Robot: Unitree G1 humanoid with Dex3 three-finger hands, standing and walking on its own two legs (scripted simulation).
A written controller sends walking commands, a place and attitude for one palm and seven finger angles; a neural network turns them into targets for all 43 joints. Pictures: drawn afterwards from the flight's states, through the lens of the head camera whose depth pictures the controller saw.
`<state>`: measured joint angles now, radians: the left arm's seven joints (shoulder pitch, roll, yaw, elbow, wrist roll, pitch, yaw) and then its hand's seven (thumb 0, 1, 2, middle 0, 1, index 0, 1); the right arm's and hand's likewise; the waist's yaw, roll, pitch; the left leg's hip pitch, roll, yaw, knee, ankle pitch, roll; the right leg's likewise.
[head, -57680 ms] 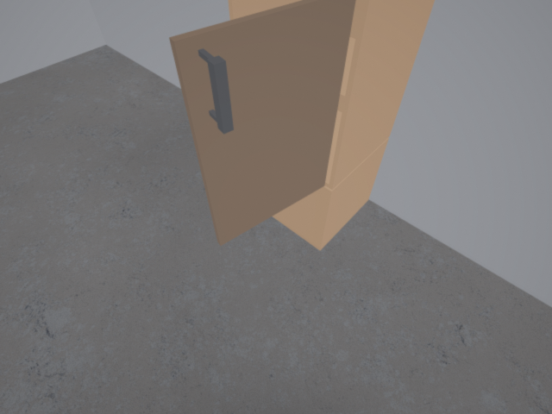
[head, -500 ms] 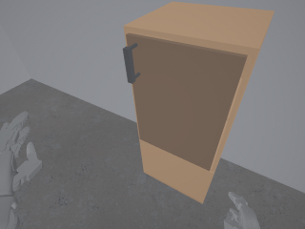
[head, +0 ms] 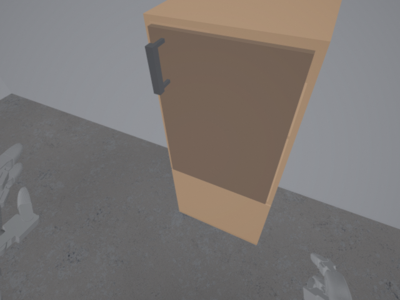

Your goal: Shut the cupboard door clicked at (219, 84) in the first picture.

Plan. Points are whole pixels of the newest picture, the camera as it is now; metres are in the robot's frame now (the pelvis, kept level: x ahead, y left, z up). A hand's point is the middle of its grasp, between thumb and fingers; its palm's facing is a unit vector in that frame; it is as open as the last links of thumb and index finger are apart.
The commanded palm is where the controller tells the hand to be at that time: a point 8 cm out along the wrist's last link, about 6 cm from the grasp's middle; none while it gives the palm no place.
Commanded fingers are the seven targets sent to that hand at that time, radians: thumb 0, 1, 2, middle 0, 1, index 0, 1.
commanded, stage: step back with the hand held close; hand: left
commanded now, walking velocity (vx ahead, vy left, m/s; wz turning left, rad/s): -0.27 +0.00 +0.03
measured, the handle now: (159, 66) +0.65 +0.15 +0.16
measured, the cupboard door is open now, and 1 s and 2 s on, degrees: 0 0 0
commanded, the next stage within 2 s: stop stepping back and stand still in 0.92 s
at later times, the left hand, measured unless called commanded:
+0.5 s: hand out of the picture +0.10 +0.28 +0.16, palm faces +0.52 -0.75 -0.41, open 7.4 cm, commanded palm +0.04 +0.32 +0.18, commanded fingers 0.00 0.90 0.90 -0.20 -0.30 -0.20 -0.30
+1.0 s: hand out of the picture +0.05 +0.27 +0.17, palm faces +0.34 -0.85 -0.40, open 7.4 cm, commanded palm -0.02 +0.32 +0.18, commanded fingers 0.00 0.90 0.90 -0.20 -0.30 -0.20 -0.30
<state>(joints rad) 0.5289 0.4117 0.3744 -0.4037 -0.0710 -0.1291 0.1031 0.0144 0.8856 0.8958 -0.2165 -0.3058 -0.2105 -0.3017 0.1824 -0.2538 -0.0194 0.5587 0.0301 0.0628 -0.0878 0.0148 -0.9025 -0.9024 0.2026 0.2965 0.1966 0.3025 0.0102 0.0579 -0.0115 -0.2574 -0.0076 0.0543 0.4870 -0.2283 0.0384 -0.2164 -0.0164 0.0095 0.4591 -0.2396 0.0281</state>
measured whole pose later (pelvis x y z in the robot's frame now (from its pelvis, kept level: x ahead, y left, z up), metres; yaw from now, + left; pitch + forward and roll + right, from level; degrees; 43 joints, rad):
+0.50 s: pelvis -0.08 +0.01 -0.02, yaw +4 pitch -1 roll -2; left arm 0.51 0.37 0.42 -0.48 -0.03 -0.25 0.16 0.01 0.88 0.90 -0.22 -0.31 -0.21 -0.30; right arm 0.25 -0.22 0.00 0.60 0.01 -0.03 -0.07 0.01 -0.90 -0.90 0.21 0.30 0.20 0.30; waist 0.01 0.01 0.00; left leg -0.47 -0.02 0.02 0.69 -0.33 0.04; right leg -0.39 0.00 0.02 0.60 -0.20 0.03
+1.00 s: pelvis -0.17 +0.02 -0.01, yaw -2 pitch +1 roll -3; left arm 0.47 0.46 0.41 -0.51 -0.06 -0.26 0.11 0.01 0.88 0.90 -0.22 -0.31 -0.21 -0.30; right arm 0.17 -0.17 0.01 0.64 0.00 -0.07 -0.08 0.01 -0.90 -0.90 0.21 0.30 0.20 0.30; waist -0.01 -0.03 -0.01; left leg -0.46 0.00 0.03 0.54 -0.10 0.06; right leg -0.27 0.03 0.05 0.60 -0.36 0.03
